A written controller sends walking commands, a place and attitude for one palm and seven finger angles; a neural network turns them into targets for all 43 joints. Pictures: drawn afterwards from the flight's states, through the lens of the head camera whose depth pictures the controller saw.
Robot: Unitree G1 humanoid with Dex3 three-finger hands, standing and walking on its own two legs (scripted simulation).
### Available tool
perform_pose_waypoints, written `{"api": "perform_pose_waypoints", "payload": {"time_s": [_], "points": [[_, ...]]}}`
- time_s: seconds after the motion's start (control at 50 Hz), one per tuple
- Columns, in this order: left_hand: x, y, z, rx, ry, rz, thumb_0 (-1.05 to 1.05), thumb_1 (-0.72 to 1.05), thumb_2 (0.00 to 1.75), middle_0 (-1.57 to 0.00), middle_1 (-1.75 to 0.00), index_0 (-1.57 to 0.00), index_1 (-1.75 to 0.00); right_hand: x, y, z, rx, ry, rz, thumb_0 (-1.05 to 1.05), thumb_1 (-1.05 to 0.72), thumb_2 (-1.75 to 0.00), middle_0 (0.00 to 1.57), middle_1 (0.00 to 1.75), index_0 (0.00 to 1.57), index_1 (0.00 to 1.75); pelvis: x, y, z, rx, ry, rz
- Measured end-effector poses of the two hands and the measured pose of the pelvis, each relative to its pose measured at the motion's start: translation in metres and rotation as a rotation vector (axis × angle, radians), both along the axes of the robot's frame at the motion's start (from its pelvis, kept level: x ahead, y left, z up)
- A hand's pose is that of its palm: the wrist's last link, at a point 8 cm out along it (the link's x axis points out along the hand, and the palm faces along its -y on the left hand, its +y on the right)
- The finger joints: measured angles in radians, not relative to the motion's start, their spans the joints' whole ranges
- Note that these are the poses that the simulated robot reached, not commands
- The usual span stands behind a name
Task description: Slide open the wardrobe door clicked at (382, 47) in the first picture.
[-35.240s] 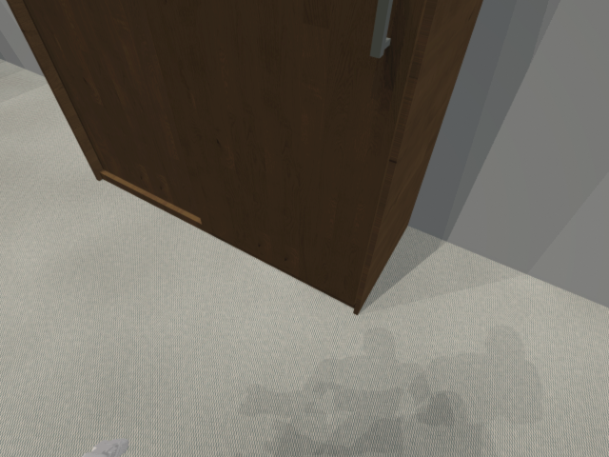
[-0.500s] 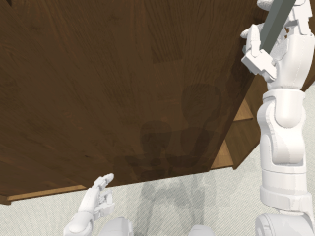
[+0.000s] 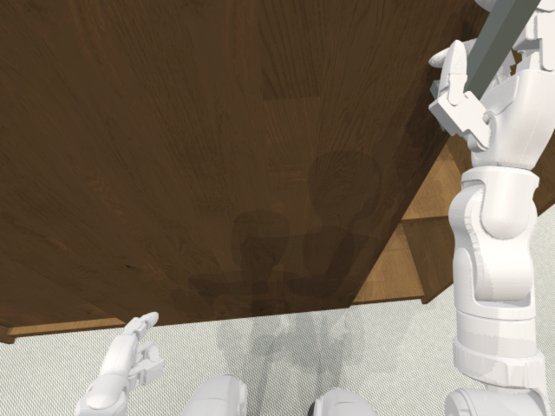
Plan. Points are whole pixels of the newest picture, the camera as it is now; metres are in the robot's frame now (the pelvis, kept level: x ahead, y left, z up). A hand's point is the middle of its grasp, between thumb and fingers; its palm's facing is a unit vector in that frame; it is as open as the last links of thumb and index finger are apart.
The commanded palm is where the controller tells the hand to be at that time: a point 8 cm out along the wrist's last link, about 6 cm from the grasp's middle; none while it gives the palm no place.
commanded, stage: step sideways, sliding the door along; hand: right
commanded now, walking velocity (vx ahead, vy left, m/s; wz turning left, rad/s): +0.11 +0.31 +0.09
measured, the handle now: (475, 46) +0.40 -0.19 +0.28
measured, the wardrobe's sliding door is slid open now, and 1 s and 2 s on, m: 0.27 0.45 0.58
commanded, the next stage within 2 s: none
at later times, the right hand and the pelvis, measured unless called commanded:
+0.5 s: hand (348, 99) +0.37 -0.07 +0.25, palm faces +0.38 +0.92 -0.06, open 6.8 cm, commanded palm +0.33 -0.05 +0.23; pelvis +0.01 +0.13 +0.00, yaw +0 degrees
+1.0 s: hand (250, 110) +0.35 +0.01 +0.26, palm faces +0.16 +0.99 +0.03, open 6.7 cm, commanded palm +0.33 +0.04 +0.22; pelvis +0.01 +0.18 +0.02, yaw +1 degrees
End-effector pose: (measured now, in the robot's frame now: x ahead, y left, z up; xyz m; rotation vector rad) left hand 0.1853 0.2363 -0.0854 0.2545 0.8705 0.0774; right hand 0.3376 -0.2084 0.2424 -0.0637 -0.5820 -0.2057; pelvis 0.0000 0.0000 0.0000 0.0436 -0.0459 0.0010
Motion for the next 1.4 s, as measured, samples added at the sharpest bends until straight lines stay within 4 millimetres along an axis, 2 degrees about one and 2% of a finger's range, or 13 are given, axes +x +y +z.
{"api": "perform_pose_waypoints", "payload": {"time_s": [0.14,0.26,0.38,0.44,0.48,0.58,0.68,0.84,0.94,1.04,1.18,1.3,1.4], "points": [[0.010,-0.019,0.026,-0.058,-0.021,-0.088,0.01,0.91,0.90,-0.20,-0.30,-0.20,-0.30,-0.003,0.025,0.002,0.030,0.028,0.065,-0.02,-0.76,-0.79,0.38,1.50,0.18,1.17,0.002,0.022,0.018,0.064,-0.009,0.019],[0.032,-0.016,0.037,-0.103,-0.084,-0.155,0.01,0.91,0.90,-0.21,-0.30,-0.21,-0.30,-0.005,0.045,0.003,0.028,0.048,0.059,-0.01,-0.75,-0.81,0.38,1.48,0.18,1.20,0.004,0.054,0.024,0.077,-0.005,0.023],[0.054,0.014,0.027,-0.166,-0.158,-0.198,0.01,0.90,0.90,-0.21,-0.30,-0.21,-0.30,-0.007,0.067,0.004,0.005,0.055,-0.046,-0.03,-0.73,-0.84,0.46,1.47,0.17,1.22,0.008,0.098,0.014,0.041,0.000,0.019],[0.064,0.040,0.010,-0.196,-0.192,-0.201,0.01,0.90,0.90,-0.21,-0.30,-0.21,-0.30,-0.008,0.080,0.004,-0.025,0.049,-0.131,-0.04,-0.73,-0.84,0.50,1.47,0.15,1.22,0.012,0.123,-0.004,-0.003,0.008,0.002],[0.066,0.061,0.001,-0.176,-0.185,-0.167,0.01,0.90,0.90,-0.21,-0.30,-0.21,-0.30,-0.009,0.089,0.005,-0.040,0.055,-0.170,-0.05,-0.73,-0.84,0.52,1.47,0.14,1.22,0.012,0.128,-0.004,-0.005,0.017,-0.006],[0.051,0.107,0.001,-0.079,-0.101,-0.070,0.01,0.91,0.90,-0.20,-0.30,-0.20,-0.30,-0.011,0.108,0.005,-0.031,0.060,-0.149,-0.04,-0.74,-0.83,0.51,1.45,0.13,1.24,0.013,0.131,0.009,-0.057,0.041,-0.010],[0.032,0.131,0.005,0.019,-0.057,-0.018,0.01,0.91,0.90,-0.20,-0.30,-0.20,-0.30,-0.008,0.123,0.001,-0.008,-0.007,-0.031,-0.04,-0.74,-0.81,0.49,1.48,0.14,1.19,0.016,0.126,0.002,0.001,0.033,-0.022],[0.015,0.119,0.034,-0.030,-0.056,-0.081,0.01,0.91,0.90,-0.20,-0.30,-0.20,-0.30,-0.010,0.150,0.001,0.029,-0.002,0.059,-0.02,-0.75,-0.79,0.41,1.48,0.17,1.13,0.012,0.145,0.018,0.068,-0.010,0.010],[0.022,0.115,0.044,-0.072,-0.102,-0.122,0.01,0.91,0.90,-0.20,-0.30,-0.20,-0.30,-0.011,0.164,0.003,0.036,0.023,0.071,-0.01,-0.75,-0.80,0.40,1.47,0.17,1.16,0.009,0.167,0.025,0.086,-0.010,0.023],[0.034,0.125,0.043,-0.121,-0.153,-0.164,0.01,0.90,0.90,-0.21,-0.30,-0.21,-0.30,-0.013,0.180,0.004,0.032,0.043,0.026,-0.01,-0.74,-0.83,0.44,1.45,0.17,1.19,0.006,0.196,0.023,0.075,-0.007,0.028],[0.049,0.174,0.014,-0.181,-0.221,-0.179,0.01,0.90,0.90,-0.21,-0.30,-0.21,-0.30,-0.016,0.208,0.005,-0.014,0.042,-0.129,-0.04,-0.72,-0.84,0.51,1.45,0.14,1.22,0.002,0.246,-0.003,0.007,0.006,0.011],[0.028,0.227,0.005,-0.071,-0.123,-0.050,0.01,0.91,0.90,-0.20,-0.30,-0.20,-0.30,-0.018,0.231,0.006,-0.013,0.053,-0.107,-0.03,-0.74,-0.83,0.50,1.44,0.12,1.24,-0.004,0.247,0.008,-0.041,0.033,0.009],[0.004,0.249,0.007,0.032,-0.061,0.006,0.01,0.91,0.90,-0.20,-0.30,-0.20,-0.30,-0.015,0.246,0.001,0.009,-0.014,0.016,-0.03,-0.75,-0.81,0.48,1.46,0.13,1.18,-0.006,0.240,-0.002,-0.003,0.035,-0.007]]}}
